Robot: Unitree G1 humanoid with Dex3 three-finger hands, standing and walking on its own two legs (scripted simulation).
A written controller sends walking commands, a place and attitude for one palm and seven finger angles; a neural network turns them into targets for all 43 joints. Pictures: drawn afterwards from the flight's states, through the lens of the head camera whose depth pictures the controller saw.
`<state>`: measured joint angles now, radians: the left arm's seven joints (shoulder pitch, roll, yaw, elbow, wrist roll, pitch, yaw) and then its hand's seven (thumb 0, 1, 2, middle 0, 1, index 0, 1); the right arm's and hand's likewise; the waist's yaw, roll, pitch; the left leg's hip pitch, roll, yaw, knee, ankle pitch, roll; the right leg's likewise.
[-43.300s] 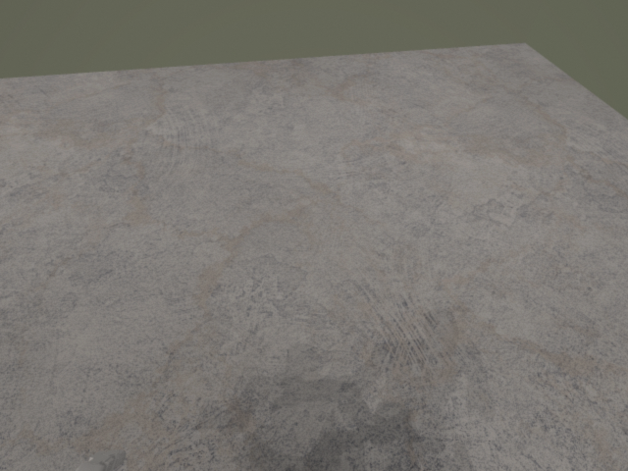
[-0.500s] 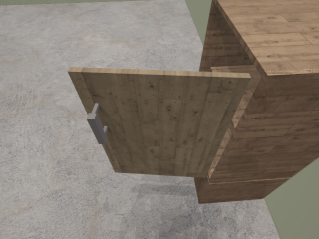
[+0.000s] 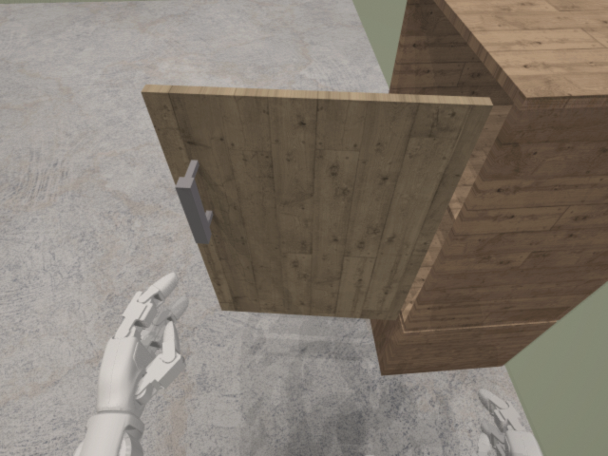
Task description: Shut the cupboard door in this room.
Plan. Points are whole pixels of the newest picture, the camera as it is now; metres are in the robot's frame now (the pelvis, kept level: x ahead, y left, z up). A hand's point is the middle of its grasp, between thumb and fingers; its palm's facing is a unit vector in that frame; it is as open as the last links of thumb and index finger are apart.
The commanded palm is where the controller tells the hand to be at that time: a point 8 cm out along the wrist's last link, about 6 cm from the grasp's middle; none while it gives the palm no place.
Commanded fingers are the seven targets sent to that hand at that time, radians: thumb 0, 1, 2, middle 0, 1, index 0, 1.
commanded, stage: raise the hand and make a fist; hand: left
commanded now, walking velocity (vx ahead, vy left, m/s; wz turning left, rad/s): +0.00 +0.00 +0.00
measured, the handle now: (198, 203) +0.47 +0.18 +0.06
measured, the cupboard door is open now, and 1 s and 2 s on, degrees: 82 82 82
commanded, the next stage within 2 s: bring the fist close to the handle in 1.66 s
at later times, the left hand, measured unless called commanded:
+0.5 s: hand (153, 418) +0.18 +0.18 +0.00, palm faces -0.07 -1.00 -0.02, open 4.5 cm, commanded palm +0.15 +0.24 +0.01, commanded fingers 0.00 0.90 0.90 -0.90 -1.06 -0.90 -1.06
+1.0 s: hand (121, 390) +0.20 +0.21 +0.04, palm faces -0.02 -1.00 -0.04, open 3.1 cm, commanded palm +0.17 +0.27 +0.05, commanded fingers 0.00 0.90 0.90 -1.30 -1.50 -1.30 -1.50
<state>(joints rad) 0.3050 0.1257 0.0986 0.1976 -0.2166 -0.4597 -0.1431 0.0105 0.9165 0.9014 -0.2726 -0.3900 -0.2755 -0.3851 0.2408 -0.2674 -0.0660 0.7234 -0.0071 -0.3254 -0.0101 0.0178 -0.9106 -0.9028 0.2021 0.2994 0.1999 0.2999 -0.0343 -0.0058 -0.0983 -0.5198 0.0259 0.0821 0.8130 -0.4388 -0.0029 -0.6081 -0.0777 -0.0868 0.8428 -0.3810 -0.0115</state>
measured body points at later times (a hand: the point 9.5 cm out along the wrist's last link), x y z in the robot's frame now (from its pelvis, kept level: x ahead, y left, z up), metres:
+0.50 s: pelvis -0.05 +0.02 -0.05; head +0.02 +0.02 +0.39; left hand +0.17 +0.24 +0.01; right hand +0.13 -0.18 -0.14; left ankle -0.02 +0.12 -0.70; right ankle +0.02 -0.11 -0.70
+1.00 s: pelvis -0.01 +0.03 -0.03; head +0.05 +0.04 +0.42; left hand +0.19 +0.27 +0.04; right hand +0.20 -0.18 -0.09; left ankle -0.02 +0.12 -0.70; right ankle +0.02 -0.11 -0.70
